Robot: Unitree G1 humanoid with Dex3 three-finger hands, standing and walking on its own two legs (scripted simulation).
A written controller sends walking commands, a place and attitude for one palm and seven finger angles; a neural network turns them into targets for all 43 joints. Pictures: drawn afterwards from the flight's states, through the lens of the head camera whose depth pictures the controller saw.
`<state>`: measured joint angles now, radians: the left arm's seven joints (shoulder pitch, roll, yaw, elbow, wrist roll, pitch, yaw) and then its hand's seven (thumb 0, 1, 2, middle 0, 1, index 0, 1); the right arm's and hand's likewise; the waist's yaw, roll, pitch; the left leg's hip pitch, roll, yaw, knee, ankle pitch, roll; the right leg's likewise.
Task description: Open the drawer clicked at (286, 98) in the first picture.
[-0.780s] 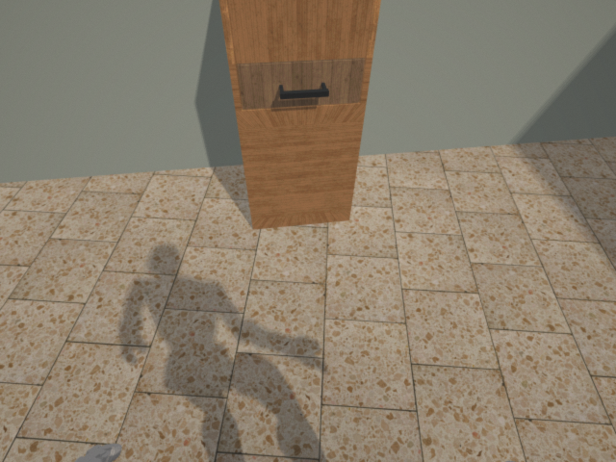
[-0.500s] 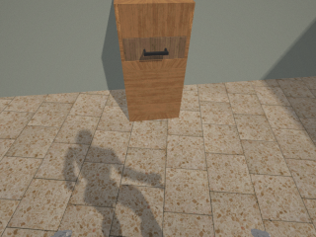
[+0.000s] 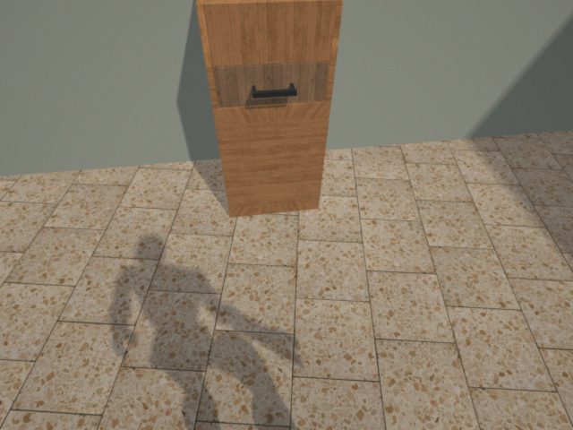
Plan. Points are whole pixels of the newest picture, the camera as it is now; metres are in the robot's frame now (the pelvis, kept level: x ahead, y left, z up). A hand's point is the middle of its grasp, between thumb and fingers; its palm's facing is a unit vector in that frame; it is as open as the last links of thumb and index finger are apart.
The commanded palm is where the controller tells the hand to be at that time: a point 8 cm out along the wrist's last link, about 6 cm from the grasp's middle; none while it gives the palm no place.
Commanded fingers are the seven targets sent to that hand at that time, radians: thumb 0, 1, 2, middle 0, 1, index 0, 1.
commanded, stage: stand and wait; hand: left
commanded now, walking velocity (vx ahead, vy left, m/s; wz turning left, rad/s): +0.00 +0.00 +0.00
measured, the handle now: (274, 90) +1.16 +0.11 -0.11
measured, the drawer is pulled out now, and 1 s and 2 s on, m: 0.00 0.00 0.00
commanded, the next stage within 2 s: look at it before walking up in 0.04 s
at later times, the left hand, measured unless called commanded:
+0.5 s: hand out of the picture +0.06 +0.25 -0.16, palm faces -0.02 -0.94 -0.33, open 7.4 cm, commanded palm none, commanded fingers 0.00 0.90 0.90 -0.20 -0.30 -0.20 -0.30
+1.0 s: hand out of the picture +0.05 +0.23 -0.17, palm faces -0.07 -0.95 -0.30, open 7.4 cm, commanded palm none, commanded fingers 0.00 0.90 0.90 -0.20 -0.30 -0.20 -0.30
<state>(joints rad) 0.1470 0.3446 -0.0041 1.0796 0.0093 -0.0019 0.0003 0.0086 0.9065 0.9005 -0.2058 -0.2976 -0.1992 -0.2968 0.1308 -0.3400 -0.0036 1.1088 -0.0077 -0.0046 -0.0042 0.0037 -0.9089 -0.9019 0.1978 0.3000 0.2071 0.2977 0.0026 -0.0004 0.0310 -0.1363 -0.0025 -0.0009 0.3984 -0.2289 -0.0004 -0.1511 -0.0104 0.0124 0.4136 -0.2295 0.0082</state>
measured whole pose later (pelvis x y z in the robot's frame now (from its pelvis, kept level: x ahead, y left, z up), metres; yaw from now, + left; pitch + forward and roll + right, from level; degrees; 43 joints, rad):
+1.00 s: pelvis -0.01 +0.00 -0.01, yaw -5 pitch -1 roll +1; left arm 0.22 0.30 0.02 1.03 0.02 0.04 -0.01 0.01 0.91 0.90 -0.20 -0.30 -0.20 -0.30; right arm 0.14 -0.28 -0.02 1.03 -0.01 0.01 -0.01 0.00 -0.91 -0.90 0.20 0.30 0.21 0.30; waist 0.02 -0.01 0.03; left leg -0.18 0.03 0.08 0.48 -0.28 0.00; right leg -0.25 0.02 0.08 0.54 -0.30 0.00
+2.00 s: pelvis +0.28 -0.05 -0.01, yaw -40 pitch +0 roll -1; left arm 0.02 0.21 0.08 0.89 0.04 0.03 -0.06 0.01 0.91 0.90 -0.20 -0.30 -0.19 -0.30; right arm 0.48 -0.19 -0.05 1.08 -0.03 -0.06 -0.02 0.00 -0.92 -0.90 0.19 0.30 0.20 0.30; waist -0.08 -0.01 0.10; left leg 0.04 0.12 0.42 0.41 -0.42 -0.04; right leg -0.56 -0.07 -0.12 0.72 -0.21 -0.02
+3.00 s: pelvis +0.48 -0.21 -0.03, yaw -75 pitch +0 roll +0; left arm 0.10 0.21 0.08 0.88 0.03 0.02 -0.02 0.01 0.91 0.90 -0.20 -0.30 -0.19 -0.30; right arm 0.32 -0.23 -0.08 0.99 -0.02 0.02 -0.01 0.00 -0.92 -0.90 0.20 0.30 0.20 0.30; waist -0.05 0.03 0.09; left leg -0.29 0.23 0.33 0.82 -0.47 -0.04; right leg -0.34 -0.03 -0.12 0.65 -0.26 -0.03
